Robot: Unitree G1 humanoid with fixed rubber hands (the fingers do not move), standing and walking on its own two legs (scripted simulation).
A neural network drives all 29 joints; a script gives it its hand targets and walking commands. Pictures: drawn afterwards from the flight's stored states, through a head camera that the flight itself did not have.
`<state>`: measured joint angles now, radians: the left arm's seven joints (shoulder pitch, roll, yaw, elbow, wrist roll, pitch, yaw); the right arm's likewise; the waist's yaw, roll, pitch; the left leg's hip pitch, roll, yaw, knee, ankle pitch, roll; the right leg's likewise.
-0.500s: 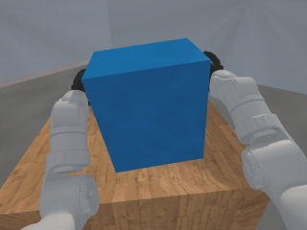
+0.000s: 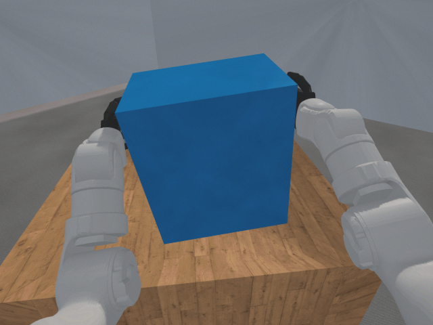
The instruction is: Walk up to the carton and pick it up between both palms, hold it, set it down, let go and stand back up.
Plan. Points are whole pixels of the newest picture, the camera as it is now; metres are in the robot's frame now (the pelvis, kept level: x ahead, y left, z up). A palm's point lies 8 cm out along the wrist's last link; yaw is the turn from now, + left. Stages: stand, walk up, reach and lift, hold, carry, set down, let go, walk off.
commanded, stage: hold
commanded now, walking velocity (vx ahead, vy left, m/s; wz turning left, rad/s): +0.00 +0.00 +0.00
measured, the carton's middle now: (212, 150) +0.38 +0.00 +0.23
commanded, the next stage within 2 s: none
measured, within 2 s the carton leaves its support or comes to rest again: neither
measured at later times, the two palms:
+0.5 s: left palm (112, 137) +0.37 +0.17 +0.28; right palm (303, 111) +0.37 -0.16 +0.31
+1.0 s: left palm (112, 136) +0.37 +0.17 +0.28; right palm (304, 110) +0.37 -0.16 +0.31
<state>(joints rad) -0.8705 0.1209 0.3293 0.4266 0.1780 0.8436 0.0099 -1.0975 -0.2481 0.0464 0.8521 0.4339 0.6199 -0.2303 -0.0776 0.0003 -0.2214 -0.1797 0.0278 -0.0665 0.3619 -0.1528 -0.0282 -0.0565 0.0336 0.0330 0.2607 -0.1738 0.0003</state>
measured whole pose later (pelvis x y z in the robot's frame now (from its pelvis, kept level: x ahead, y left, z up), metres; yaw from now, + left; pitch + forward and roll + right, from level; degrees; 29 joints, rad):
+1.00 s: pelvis +0.00 +0.00 +0.00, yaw +0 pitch -2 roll -1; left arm -0.88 0.12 0.33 0.45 0.18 0.84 0.01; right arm -1.11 -0.25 0.05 0.87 0.44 0.62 -0.23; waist -0.08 0.00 -0.23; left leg -0.18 0.03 -0.07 0.36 -0.15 -0.03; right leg -0.06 0.03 0.04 0.26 -0.17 0.00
